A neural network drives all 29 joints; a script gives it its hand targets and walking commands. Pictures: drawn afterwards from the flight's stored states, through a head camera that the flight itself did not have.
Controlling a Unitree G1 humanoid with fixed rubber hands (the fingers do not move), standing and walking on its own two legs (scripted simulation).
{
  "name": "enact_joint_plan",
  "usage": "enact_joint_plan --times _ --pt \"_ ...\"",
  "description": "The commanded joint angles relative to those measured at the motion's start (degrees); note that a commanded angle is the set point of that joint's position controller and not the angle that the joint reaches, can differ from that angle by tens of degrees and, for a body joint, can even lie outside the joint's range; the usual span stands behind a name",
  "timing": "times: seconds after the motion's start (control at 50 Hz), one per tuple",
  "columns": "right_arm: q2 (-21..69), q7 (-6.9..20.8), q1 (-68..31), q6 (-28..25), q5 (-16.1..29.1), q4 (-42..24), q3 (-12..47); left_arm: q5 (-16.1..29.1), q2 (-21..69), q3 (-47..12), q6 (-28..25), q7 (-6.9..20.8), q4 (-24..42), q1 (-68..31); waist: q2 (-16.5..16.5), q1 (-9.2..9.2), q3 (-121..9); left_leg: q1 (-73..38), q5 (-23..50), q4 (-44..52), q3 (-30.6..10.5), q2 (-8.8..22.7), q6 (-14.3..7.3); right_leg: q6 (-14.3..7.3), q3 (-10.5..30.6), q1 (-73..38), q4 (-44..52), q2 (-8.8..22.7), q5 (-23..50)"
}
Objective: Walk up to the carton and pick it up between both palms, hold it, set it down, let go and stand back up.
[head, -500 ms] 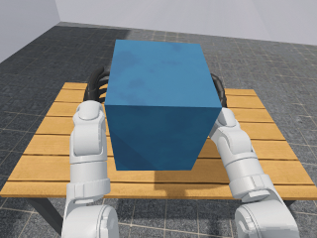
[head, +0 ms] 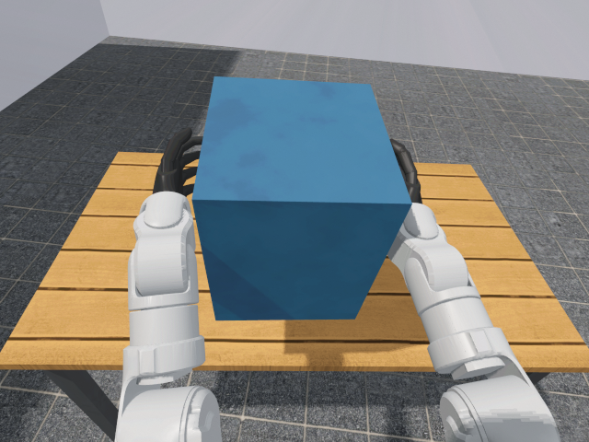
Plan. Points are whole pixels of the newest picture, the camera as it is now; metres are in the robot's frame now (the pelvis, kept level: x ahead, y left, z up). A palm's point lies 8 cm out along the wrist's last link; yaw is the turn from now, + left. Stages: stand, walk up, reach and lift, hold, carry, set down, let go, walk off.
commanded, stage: hold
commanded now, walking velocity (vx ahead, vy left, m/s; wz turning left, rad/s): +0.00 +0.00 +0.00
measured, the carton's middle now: (289, 207) +0.37 +0.01 +0.15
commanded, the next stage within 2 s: none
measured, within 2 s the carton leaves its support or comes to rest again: neither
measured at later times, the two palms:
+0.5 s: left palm (172, 193) +0.35 +0.15 +0.19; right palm (402, 206) +0.35 -0.14 +0.16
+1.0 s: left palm (172, 191) +0.35 +0.15 +0.19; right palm (406, 201) +0.34 -0.14 +0.18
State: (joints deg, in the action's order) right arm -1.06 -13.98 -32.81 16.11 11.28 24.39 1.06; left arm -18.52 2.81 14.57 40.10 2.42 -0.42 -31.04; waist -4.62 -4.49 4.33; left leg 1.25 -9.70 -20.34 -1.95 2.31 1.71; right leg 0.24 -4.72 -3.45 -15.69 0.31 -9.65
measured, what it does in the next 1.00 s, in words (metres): stands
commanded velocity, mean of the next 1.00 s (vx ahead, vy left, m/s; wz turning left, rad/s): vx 0.00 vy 0.00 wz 0.00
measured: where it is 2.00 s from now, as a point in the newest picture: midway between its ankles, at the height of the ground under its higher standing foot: outside the picture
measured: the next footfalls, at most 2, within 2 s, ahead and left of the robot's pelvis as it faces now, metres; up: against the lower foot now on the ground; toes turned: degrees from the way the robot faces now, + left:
none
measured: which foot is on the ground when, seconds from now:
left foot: down 0.00-1.00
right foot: down 0.00-1.00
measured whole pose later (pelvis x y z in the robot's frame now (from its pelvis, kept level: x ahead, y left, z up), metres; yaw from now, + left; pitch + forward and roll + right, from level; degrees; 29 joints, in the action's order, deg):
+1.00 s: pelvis +0.00 +0.00 +0.00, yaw +0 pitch -10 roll -1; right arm -0.5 -14.3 -32.4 16.2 11.2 23.5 0.5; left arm -18.0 2.5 14.4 40.0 2.4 -0.5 -31.0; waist -4.4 -4.9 3.6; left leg 1.6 -9.7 -20.8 -2.1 2.3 1.7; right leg 0.2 -4.8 -3.2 -16.1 0.3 -9.7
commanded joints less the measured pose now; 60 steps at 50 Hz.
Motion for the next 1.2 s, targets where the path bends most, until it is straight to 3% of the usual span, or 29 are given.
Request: enact_joint_plan --times 0.0,0.06,0.08,0.14,0.18,0.24,0.26,0.34,0.42,0.48,0.52,0.54,0.56,0.58,0.62,0.64,0.68,0.74,0.76,0.78,0.8,0.84,0.88,0.96,1.0,1.04,1.06,1.14,1.18 --pt "30.66 6.2 -45.34 -4.64 3.12 -21.02 21.8 7.48 27.84 -26.72 -2.79 7.21 5.63 -31.95 5.24 -0.46 -24.37 -7.47 15.04 1.22 4.56 -5.31 -0.62 2.91 -1.18 -2.65 0.84 -3.25 15.1" --pt "29.53 6.17 -46.79 -4.44 3.31 -21.64 21.99 7.3 27.66 -26.89 -2.25 7.11 4.61 -31.71 6.59 0.01 -25.32 -8.75 16.5 0.73 4.07 -4.98 -0.11 2.48 -1.12 -2.42 0.94 -3.38 14.79" --pt "27.7 5.98 -44.57 -3.94 3.34 -18.69 20.11 6.83 27.95 -27.13 -1.34 7.58 3.14 -30.76 8.26 -1.73 -22.8 -7.47 12.82 1.54 4.37 -5.13 0.24 2.01 -0.64 -2.11 1.55 -3.25 12.1" --pt "28.51 6.57 -44.62 -4.28 2.66 -17.63 19.48 6.39 28.45 -26.18 -1.72 7.95 4.09 -32.48 6.97 -0.98 -22.67 -7.29 12.56 2.57 5.05 -4.64 -0.43 2.2 -1.36 -2.26 1.71 -3.28 10.63" --pt "29.65 6.67 -49.28 -5.51 3.74 -23.32 20.98 8.97 30.84 -28.84 -2.25 7.43 5.91 -32.86 7.55 -0.56 -26.02 -8.58 16.09 1.39 3.74 -4.51 0.96 1.79 -1.78 -1.0 1.21 -4.12 10.43" --pt "29.06 6.46 -47.69 -5.51 3.54 -24.14 21.15 10.58 31.39 -32.44 -2.68 6.68 8.01 -33.78 9.37 -2.73 -29.66 -12.62 23.27 -1.02 2.78 -4.15 2.47 1.42 -2.4 -0.29 0.5 -4.53 13.73" --pt "29.85 6.58 -49.1 -5.92 4.91 -26.9 22.97 11.51 31.71 -32.75 -3.16 6.11 10.2 -34.07 9.04 -1.31 -31.54 -12.95 24.12 -1.73 2.84 -3.88 1.96 1.92 -1.97 -0.39 0.07 -4.74 14.32" --pt "27.72 6.49 -46.37 -4.48 2.29 -19.67 19.78 7.04 27.83 -27.31 -1.55 6.29 2.16 -30.39 6.92 -0.68 -22.73 -8.54 12.13 1.94 3.93 -4.53 0.18 1.28 -1.13 -0.87 2.11 -3.84 7.79" --pt "26.53 7.22 -46.18 -3.93 1.09 -16.17 16.47 5.66 28.35 -24.86 -0.51 7.64 0.15 -31.22 6.34 -1.5 -18.15 -6.06 9.23 4.18 4.67 -4.4 0.23 1.24 -1.94 -0.69 2.67 -3.53 4.85" --pt "30.1 7.99 -51.65 -6.19 3.36 -22.8 20.22 8.51 30.35 -26.82 -2.18 7.04 3.74 -34.02 5.1 0.38 -24.2 -6.84 14.25 2.33 4.0 -4.37 0.48 1.77 -1.76 -0.89 1.49 -4.02 7.97" --pt "30.67 7.79 -50.91 -6.93 3.58 -25.28 21.35 10.85 33.28 -31.83 -3.14 6.19 7.84 -35.03 7.77 -1.33 -28.7 -10.58 21.41 0.01 3.37 -4.27 1.33 1.55 -2.08 -0.94 0.67 -4.43 12.25" --pt "30.16 7.69 -49.02 -6.09 2.44 -22.3 20.7 9.5 31.67 -30.59 -3.41 6.12 5.06 -35.83 7.29 -1.64 -28.2 -10.8 19.78 0.04 3.55 -4.02 1.05 1.4 -2.05 -0.11 1.51 -4.36 10.46" --pt "30.77 7.74 -50.54 -6.23 2.96 -23.43 21.62 9.35 30.78 -28.81 -3.3 5.82 4.53 -33.14 6.54 0.18 -29.07 -11.71 19.36 0.15 3.14 -4.19 0.61 1.77 -1.68 0.01 1.48 -4.3 10.98" --pt "29.42 6.95 -47.45 -5.95 2.37 -22.15 20.99 8.79 29.92 -29.56 -2.93 5.9 4.41 -31.84 7.48 -1.07 -28.21 -11.38 19.41 0.01 3.47 -4.6 0.88 1.89 -1.77 -0.92 1.13 -4.2 12.65" --pt "30.94 7.01 -49.82 -5.75 2.72 -22.54 21.92 7.48 28.61 -27.21 -2.67 6.44 2.62 -32.61 4.93 0.46 -25.67 -7.97 14.14 1.25 4.42 -4.58 -0.38 2.13 -1.36 -2.12 1.37 -3.92 10.38" --pt "28.9 7.2 -46.35 -4.93 1.87 -18.68 20.15 6.48 28.86 -26.74 -2.15 6.55 2.25 -32.64 6.94 -0.52 -22.94 -7.68 11.86 2.45 4.26 -4.8 0.02 1.66 -1.39 -0.95 1.71 -3.52 8.18" --pt "28.24 7.17 -48.84 -4.85 1.22 -18.37 18.34 6.51 27.17 -24.91 -1.79 6.96 0.28 -33.07 4.52 -0.32 -23.12 -5.41 7.46 3.58 4.84 -4.61 -1.75 2.1 -0.78 -2.22 2.27 -2.96 5.84" --pt "30.96 7.31 -48.37 -4.89 1.21 -17.94 18.19 7.68 28.14 -25.42 -2.76 7.59 1.99 -35.05 4.08 -1.09 -22.36 -4.0 8.29 3.28 5.05 -5.08 -1.5 2.26 -0.85 -2.24 1.6 -2.75 8.78" --pt "31.39 7.39 -51.25 -5.36 2.16 -20.78 20.48 7.37 28.34 -24.83 -2.36 7.42 1.34 -33.34 3.53 0.95 -24.98 -5.34 10.89 2.78 5.0 -4.98 -1.89 2.8 -0.72 -2.07 1.36 -2.98 10.84" --pt "30.44 6.51 -47.47 -5.6 1.98 -21.38 19.84 8.76 29.99 -27.91 -2.94 7.71 3.62 -32.1 5.57 -2.24 -27.85 -7.15 15.74 1.1 4.82 -5.38 -0.7 2.82 -1.13 -3.9 0.67 -3.02 16.95" --pt "31.85 6.55 -52.36 -6.21 3.73 -25.83 23.2 9.9 30.36 -28.99 -3.11 7.23 4.64 -32.68 5.53 0.63 -30.59 -8.25 16.68 0.46 4.22 -5.07 -0.37 3.05 -1.11 -4.15 -0.08 -3.85 16.64" --pt "31.94 5.53 -49.24 -5.78 3.93 -26.42 23.62 10.57 29.12 -30.21 -3.69 6.99 6.34 -33.85 6.54 -1.42 -33.0 -10.63 20.56 -1.69 4.04 -5.36 0.2 3.44 -0.59 -5.06 -0.69 -3.57 23.36" --pt "30.33 5.62 -47.09 -4.93 5.0 -23.42 23.54 9.03 28.54 -28.65 -3.02 6.85 5.05 -31.91 7.94 -0.21 -29.12 -9.63 18.7 -0.68 3.86 -5.19 0.15 2.75 -0.49 -3.65 0.45 -3.89 17.67" --pt "28.02 5.85 -44.13 -3.97 2.31 -19.1 19.7 8.31 27.28 -28.56 -2.34 7.52 2.86 -31.97 6.74 -2.75 -22.28 -6.82 11.58 1.65 3.73 -5.07 -0.36 2.27 -1.08 -0.79 1.38 -3.14 12.15" --pt "29.7 6.81 -47.46 -4.05 2.45 -18.93 20.31 7.22 27.61 -25.52 -2.7 7.42 2.83 -34.4 4.21 0.15 -21.85 -6.35 9.44 3.19 4.28 -4.7 -1.18 2.54 -1.3 -0.05 1.72 -3.33 7.94" --pt "28.39 6.73 -46.66 -3.54 2.47 -17.05 19.5 6.09 27.29 -24.14 -1.68 7.78 0.66 -32.81 5.74 0.08 -19.16 -5.0 9.22 3.07 4.73 -4.99 -0.69 2.07 -0.91 -0.95 1.84 -2.71 9.51" --pt "28.56 6.42 -48.99 -4.03 1.86 -19.97 19.22 5.93 27.45 -23.74 -1.41 7.98 -1.49 -30.99 4.12 0.18 -20.24 -4.59 9.17 3.53 4.48 -5.08 -1.25 2.29 -1.1 -1.93 2.38 -3.28 8.37" --pt "29.66 6.62 -48.43 -5.12 2.74 -19.91 19.37 8.15 30.58 -27.75 -2.51 7.88 3.7 -35.58 7.81 -1.96 -25.56 -8.01 16.52 1.27 4.17 -4.66 0.67 1.95 -1.59 -1.14 0.93 -3.81 12.07" --pt "31.15 7.38 -53.53 -6.15 3.21 -24.25 21.04 9.38 31.6 -29.15 -3.15 6.95 3.6 -35.9 7.09 -0.1 -27.42 -8.41 16.08 1.2 3.69 -4.36 0.23 1.72 -2.01 -0.27 1.17 -4.02 9.56"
